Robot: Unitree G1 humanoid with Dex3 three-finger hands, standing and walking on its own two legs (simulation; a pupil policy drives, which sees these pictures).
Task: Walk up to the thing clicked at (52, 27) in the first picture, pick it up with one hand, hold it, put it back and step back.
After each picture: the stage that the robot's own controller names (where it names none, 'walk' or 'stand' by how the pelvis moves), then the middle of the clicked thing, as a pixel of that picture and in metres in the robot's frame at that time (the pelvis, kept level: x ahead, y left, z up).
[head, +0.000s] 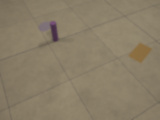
stand; (54, 31) +1.43 +0.32 -0.66
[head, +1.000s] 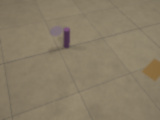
walk; (66, 38) +1.32 +0.12 -0.64
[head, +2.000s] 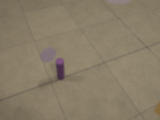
walk; (60, 69) +0.84 +0.15 -0.65
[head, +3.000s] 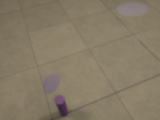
walk; (62, 106) +0.51 +0.20 -0.63
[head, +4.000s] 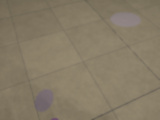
stand; out of the picture +0.37 +0.18 -0.65
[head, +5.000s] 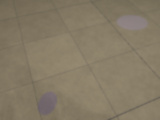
stand; out of the picture +0.34 +0.16 -0.65
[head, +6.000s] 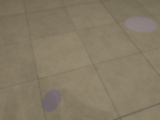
stand; out of the picture +0.34 +0.14 -0.66
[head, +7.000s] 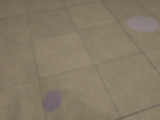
stand; out of the picture +0.34 +0.15 -0.66
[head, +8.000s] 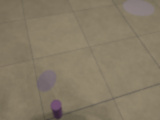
stand; (57, 110) +0.41 +0.14 -0.64
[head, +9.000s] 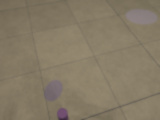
stand; (63, 119) +0.41 +0.15 -0.65
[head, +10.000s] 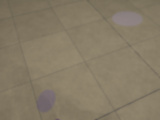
stand; out of the picture +0.36 +0.17 -0.65
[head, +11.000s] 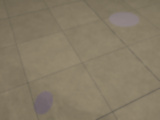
stand; out of the picture +0.35 +0.18 -0.66
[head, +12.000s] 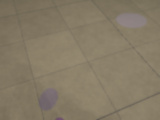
stand; out of the picture +0.37 +0.15 -0.66
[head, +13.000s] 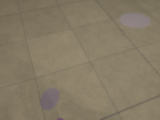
stand; out of the picture +0.36 +0.14 -0.66
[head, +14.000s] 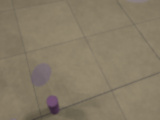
go down; (53, 105) +0.39 +0.14 -0.59
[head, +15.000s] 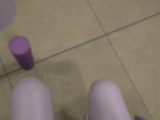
go down; (24, 56) +0.44 +0.22 -0.25
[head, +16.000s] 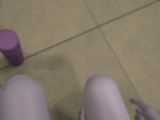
close in; (12, 51) +0.44 +0.24 -0.23
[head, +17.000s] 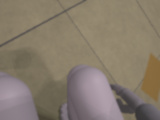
close; out of the picture +0.40 +0.29 -0.15
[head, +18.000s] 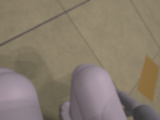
lift; out of the picture +0.35 +0.27 -0.16
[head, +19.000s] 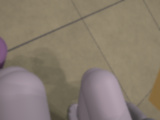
lift; out of the picture +0.34 +0.26 -0.11
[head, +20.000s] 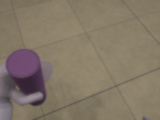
lift; (31, 83) +0.31 +0.16 +0.05
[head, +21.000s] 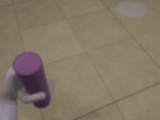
hold; (36, 85) +0.32 +0.16 +0.04
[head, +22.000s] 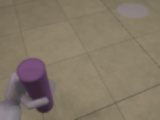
crouch; (39, 90) +0.30 +0.15 +0.03
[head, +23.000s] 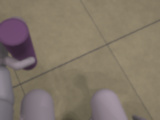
crouch; (22, 50) +0.42 +0.19 -0.04
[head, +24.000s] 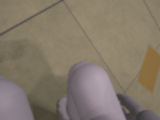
lower; out of the picture +0.40 +0.30 -0.17
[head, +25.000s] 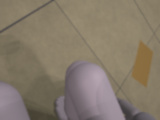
lower; out of the picture +0.42 +0.30 -0.16
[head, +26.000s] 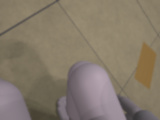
lower; out of the picture +0.40 +0.30 -0.16
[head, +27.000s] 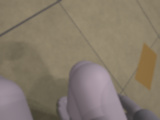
lower; out of the picture +0.40 +0.30 -0.16
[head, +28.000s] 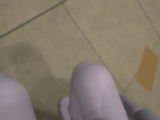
loosen; out of the picture +0.39 +0.29 -0.16
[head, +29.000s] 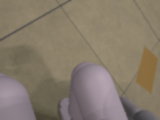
withdraw; out of the picture +0.39 +0.28 -0.17
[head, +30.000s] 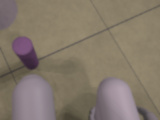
walk; (27, 55) +0.43 +0.24 -0.25
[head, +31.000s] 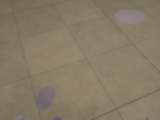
stand; out of the picture +0.36 +0.15 -0.59
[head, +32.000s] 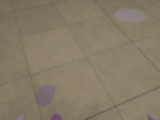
stand; out of the picture +0.38 +0.17 -0.60
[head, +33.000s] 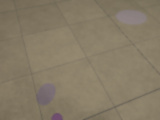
stand; out of the picture +0.38 +0.16 -0.62
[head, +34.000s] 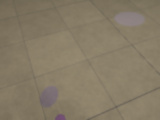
walk; out of the picture +0.40 +0.16 -0.65
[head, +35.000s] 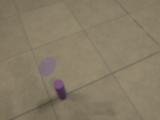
walk; (60, 90) +0.53 +0.18 -0.63
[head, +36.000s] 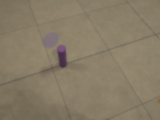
walk; (62, 57) +0.83 +0.15 -0.63
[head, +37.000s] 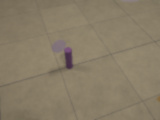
stand; (68, 58) +1.00 +0.15 -0.64
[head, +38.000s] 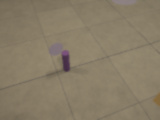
stand; (66, 61) +1.00 +0.16 -0.66
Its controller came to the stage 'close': yes
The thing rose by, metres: 0.68
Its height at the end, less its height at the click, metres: +0.00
